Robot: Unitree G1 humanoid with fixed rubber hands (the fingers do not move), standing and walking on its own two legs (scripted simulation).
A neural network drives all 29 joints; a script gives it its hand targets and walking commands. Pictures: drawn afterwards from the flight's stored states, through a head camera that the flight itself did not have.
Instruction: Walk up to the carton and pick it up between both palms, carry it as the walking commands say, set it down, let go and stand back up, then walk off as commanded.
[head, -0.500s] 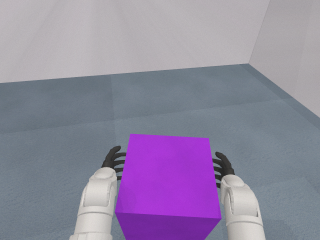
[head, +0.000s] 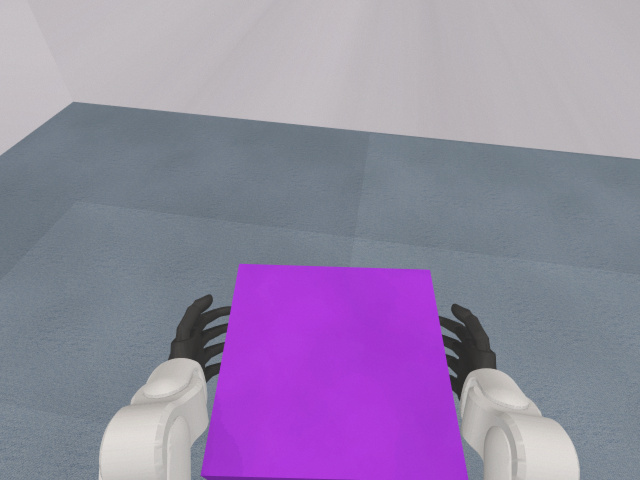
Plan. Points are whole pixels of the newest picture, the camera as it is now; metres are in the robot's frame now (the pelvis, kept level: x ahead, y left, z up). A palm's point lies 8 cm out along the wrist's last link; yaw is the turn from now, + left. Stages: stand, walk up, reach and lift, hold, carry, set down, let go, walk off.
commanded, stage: carry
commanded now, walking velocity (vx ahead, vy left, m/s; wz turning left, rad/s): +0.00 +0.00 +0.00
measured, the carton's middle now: (329, 394) +0.24 +0.01 +0.02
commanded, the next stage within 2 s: none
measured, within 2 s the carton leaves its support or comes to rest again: neither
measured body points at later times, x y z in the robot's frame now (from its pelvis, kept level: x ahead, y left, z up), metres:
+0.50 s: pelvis +0.19 -0.01 +0.00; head +0.16 -0.02 +0.45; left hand +0.41 +0.16 +0.08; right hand +0.44 -0.14 +0.08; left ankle +0.19 +0.10 -0.74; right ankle +0.20 -0.09 -0.74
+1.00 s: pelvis +0.22 +0.02 -0.01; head +0.20 +0.02 +0.44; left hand +0.45 +0.20 +0.07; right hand +0.48 -0.11 +0.08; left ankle +0.19 +0.10 -0.74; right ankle +0.20 -0.09 -0.74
